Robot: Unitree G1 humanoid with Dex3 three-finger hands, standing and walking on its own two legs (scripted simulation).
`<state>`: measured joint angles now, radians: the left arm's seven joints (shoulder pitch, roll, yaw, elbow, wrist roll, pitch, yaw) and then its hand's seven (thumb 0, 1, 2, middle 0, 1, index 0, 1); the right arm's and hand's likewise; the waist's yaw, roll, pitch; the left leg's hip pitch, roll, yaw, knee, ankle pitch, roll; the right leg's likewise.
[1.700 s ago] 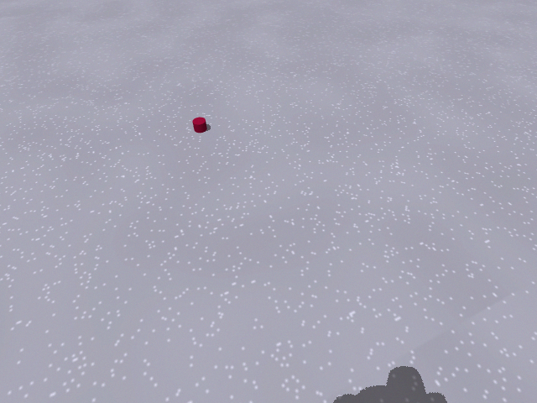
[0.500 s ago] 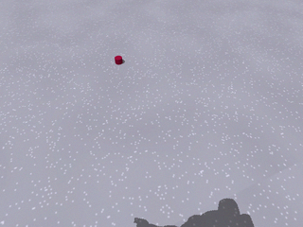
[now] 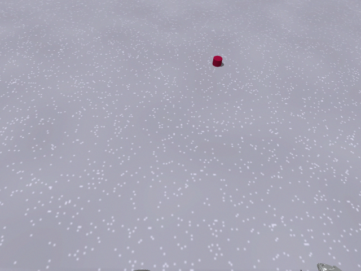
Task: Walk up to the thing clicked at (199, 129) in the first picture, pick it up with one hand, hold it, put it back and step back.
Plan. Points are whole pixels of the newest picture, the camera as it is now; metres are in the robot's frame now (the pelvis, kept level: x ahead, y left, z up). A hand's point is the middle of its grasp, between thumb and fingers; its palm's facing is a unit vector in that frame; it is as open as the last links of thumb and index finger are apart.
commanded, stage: walk up
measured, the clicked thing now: (217, 61) +1.85 -0.31 -0.72
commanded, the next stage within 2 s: stand in 1.26 s
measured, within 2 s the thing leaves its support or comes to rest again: neither
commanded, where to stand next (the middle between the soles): +0.05 -0.02 m, yaw +19 degrees
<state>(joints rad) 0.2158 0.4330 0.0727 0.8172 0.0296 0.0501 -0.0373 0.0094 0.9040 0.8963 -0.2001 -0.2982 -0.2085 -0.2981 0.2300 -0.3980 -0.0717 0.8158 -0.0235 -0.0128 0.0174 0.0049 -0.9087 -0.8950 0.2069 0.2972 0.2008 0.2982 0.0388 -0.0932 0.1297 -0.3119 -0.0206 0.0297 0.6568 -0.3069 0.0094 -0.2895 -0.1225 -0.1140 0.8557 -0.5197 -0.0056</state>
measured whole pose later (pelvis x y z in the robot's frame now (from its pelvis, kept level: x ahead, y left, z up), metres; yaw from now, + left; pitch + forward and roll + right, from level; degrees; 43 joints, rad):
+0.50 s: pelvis +0.00 -0.02 +0.01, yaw +15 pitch -1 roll +1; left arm 0.29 0.40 0.06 0.81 0.05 -0.02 -0.02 0.01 0.90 0.90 -0.20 -0.30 -0.21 -0.30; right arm 0.23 -0.43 -0.07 0.80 -0.01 0.02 0.03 0.01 -0.91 -0.89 0.21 0.30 0.20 0.30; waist 0.05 0.02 0.10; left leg -0.42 0.00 -0.03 0.88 -0.48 0.00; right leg -0.28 -0.13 -0.10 0.65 -0.34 0.01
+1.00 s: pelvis +0.00 -0.02 +0.01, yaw +21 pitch -2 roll +0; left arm 0.17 0.35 0.01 0.97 0.01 -0.01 -0.02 0.01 0.90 0.90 -0.20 -0.30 -0.21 -0.30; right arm 0.15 -0.37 -0.01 0.95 0.01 -0.02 0.01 0.01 -0.91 -0.89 0.21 0.30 0.20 0.30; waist 0.02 0.02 0.08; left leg -0.30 -0.03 -0.10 0.63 -0.29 -0.01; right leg -0.24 -0.07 -0.05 0.62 -0.33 0.03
